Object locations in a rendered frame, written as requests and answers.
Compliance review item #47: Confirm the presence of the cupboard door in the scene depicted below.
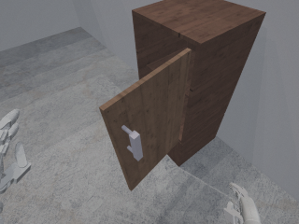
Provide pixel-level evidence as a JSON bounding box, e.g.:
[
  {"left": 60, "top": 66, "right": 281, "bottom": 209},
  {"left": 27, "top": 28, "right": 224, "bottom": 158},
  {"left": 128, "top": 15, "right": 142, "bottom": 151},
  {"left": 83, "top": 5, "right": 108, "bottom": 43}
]
[{"left": 99, "top": 48, "right": 192, "bottom": 191}]

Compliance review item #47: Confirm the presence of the handle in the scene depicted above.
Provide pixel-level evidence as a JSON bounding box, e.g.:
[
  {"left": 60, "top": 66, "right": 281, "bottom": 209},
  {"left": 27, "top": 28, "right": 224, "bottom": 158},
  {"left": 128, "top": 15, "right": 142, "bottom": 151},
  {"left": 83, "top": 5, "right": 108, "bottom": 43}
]
[{"left": 121, "top": 125, "right": 143, "bottom": 161}]

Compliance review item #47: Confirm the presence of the left robot hand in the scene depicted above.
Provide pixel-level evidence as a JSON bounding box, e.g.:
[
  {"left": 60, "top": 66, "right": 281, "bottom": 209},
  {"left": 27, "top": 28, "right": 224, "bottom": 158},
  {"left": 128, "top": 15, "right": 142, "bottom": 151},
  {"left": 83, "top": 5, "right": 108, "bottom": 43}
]
[{"left": 0, "top": 108, "right": 32, "bottom": 195}]

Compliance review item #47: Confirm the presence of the right robot hand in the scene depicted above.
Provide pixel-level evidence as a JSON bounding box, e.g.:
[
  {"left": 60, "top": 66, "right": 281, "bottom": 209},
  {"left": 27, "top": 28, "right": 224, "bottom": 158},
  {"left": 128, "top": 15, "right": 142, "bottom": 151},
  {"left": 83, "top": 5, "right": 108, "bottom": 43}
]
[{"left": 223, "top": 182, "right": 261, "bottom": 224}]

